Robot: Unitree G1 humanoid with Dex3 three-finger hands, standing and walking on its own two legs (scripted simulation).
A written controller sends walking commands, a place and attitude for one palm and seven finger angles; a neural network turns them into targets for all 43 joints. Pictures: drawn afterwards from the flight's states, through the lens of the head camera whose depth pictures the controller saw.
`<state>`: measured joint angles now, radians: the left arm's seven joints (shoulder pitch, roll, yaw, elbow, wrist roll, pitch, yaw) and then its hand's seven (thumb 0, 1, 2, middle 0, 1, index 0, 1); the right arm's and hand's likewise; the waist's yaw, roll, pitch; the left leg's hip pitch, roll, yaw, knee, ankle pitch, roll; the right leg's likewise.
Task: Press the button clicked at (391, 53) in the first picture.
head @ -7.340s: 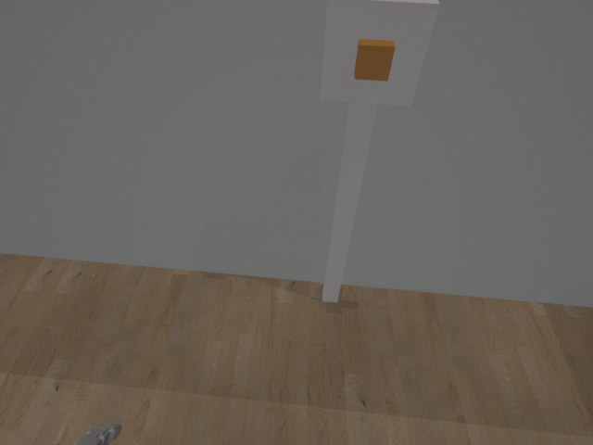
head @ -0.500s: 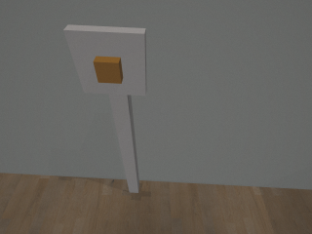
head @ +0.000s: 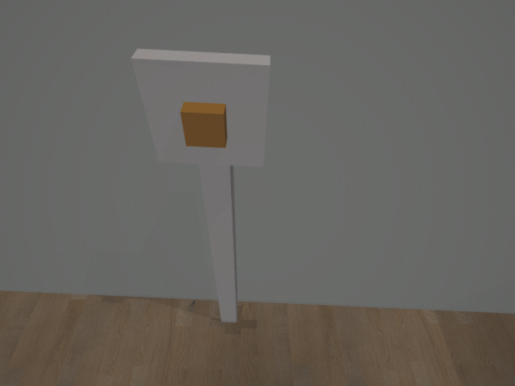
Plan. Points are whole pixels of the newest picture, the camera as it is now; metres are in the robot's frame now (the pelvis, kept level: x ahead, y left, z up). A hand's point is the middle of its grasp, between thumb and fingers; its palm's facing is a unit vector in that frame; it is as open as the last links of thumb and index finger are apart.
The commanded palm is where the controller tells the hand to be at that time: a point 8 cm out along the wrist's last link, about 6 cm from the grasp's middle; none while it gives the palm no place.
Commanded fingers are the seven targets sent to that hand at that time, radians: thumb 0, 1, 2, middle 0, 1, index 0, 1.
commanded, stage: come to a stop and stand still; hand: left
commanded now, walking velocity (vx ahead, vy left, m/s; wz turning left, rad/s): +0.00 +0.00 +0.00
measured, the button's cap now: (205, 124) +0.44 +0.12 +0.19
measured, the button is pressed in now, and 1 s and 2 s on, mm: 0 0 0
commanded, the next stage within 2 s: look again from close up in 1.84 s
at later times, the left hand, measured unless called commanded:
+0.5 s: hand out of the picture -0.09 +0.19 -0.18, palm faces +0.16 -0.98 -0.14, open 7.4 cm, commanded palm none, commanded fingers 0.00 0.90 0.90 -0.20 -0.30 -0.20 -0.30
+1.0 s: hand out of the picture +0.05 +0.28 -0.17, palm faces +0.02 -0.98 -0.20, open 7.4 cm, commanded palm none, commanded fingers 0.00 0.90 0.90 -0.20 -0.30 -0.20 -0.30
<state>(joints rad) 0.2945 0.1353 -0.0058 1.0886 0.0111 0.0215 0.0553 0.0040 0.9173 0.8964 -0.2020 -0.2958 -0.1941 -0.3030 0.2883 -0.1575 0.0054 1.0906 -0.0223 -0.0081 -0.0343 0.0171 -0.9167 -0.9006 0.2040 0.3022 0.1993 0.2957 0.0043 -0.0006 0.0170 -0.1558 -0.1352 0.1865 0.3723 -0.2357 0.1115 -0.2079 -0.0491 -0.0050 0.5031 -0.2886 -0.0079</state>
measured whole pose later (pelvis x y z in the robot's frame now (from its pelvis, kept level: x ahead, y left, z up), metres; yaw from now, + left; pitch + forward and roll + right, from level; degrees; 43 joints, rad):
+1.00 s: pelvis -0.01 +0.09 +0.01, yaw +1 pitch +3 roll -2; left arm 0.17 0.20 0.05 1.02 0.02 0.04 0.04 0.00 0.91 0.90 -0.20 -0.30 -0.19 -0.30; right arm 0.34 -0.07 0.00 1.08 -0.03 -0.03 -0.06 0.01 -0.90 -0.90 0.21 0.30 0.20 0.30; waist -0.04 -0.02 0.05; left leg -0.16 -0.06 -0.01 0.33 -0.22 0.09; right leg -0.36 0.02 0.02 0.86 -0.40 0.02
